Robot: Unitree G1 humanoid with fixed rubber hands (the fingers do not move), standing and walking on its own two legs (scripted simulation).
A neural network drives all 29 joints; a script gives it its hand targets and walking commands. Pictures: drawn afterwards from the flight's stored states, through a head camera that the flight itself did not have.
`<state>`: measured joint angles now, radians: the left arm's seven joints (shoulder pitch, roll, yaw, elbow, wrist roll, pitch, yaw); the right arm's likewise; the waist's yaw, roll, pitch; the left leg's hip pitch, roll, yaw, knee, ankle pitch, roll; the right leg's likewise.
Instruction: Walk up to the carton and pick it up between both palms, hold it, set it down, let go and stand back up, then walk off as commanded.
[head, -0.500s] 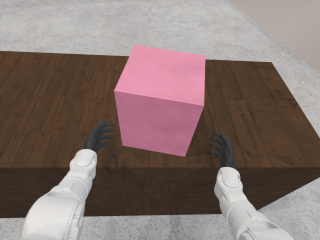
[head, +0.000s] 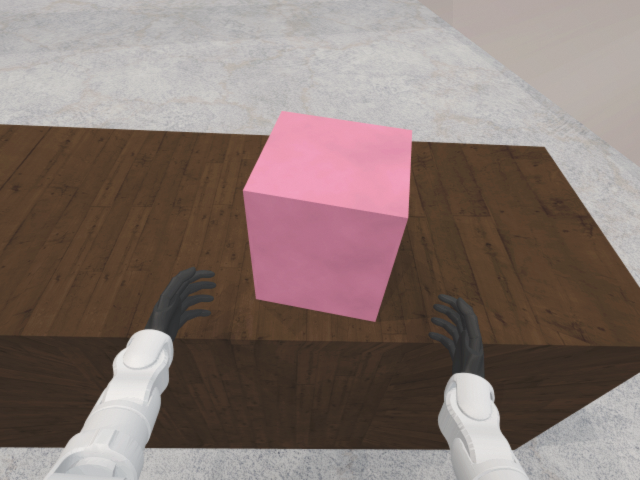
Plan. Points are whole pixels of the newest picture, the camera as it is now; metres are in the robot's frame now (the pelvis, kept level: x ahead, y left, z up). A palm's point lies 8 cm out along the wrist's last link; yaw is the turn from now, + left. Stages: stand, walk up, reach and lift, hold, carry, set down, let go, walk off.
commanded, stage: set down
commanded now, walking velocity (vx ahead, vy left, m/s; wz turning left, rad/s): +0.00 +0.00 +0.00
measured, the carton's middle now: (329, 219) +0.52 -0.03 +0.01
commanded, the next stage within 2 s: none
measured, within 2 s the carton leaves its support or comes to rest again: neither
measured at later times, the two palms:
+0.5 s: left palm (136, 381) +0.27 +0.22 -0.01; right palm (477, 406) +0.21 -0.19 +0.00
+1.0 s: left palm (120, 409) +0.24 +0.24 -0.02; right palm (473, 412) +0.21 -0.18 +0.00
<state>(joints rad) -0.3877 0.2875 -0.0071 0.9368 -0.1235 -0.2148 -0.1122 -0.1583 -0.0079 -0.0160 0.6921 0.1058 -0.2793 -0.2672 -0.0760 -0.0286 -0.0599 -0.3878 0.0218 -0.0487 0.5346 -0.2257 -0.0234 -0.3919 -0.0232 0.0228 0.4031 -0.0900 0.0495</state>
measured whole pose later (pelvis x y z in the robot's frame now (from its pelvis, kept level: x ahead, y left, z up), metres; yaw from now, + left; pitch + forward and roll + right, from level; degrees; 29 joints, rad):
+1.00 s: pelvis +0.03 +0.00 +0.00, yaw +0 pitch -2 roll -2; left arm 0.18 0.34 -0.02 0.33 -0.18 -0.07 -0.11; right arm 0.32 0.01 0.01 0.20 0.11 -0.15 -0.22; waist -0.01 -0.03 0.06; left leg -0.20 0.03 -0.05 0.53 -0.29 -0.02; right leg -0.21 -0.02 0.02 0.40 -0.15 0.05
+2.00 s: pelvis +0.03 +0.00 +0.00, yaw +0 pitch -3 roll -2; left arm 0.22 0.30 -0.03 0.33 -0.18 0.09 -0.05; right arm 0.28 -0.10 0.01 0.37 0.11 -0.15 -0.09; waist -0.01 0.00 0.08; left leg -0.19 0.04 -0.05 0.53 -0.30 -0.02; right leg -0.20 -0.01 0.02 0.40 -0.16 0.05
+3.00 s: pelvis +0.05 -0.01 +0.00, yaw +0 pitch -2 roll +0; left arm 0.23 0.30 0.04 0.47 -0.06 0.01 0.00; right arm 0.22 -0.38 -0.02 0.62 0.05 -0.02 0.00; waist -0.01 0.02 0.09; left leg -0.19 0.01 -0.05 0.53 -0.32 -0.02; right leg -0.25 -0.03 0.02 0.52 -0.25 0.04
